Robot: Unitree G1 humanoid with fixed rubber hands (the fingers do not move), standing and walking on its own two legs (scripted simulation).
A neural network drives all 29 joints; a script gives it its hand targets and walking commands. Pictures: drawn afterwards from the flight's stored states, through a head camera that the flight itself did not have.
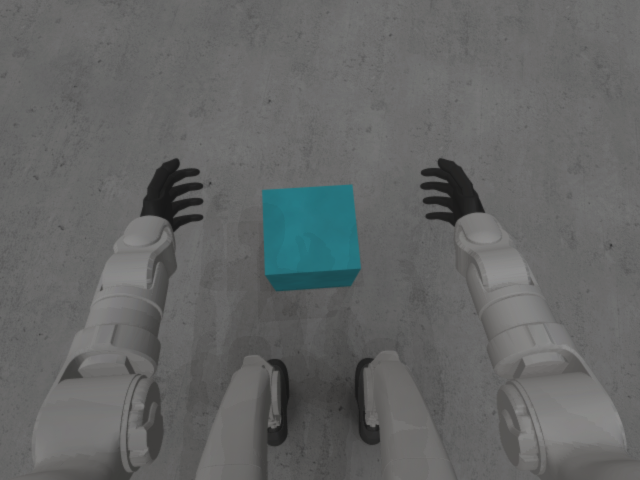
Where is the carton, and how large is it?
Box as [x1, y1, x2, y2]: [262, 184, 360, 290]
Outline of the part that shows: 351,184 262,190 265,275 275,290 345,286 351,284 360,268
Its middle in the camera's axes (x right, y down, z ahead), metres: -0.03 +0.01 +0.99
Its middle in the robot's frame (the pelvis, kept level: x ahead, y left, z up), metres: +0.53 +0.01 -0.56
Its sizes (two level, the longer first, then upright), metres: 0.210 0.200 0.250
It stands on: the floor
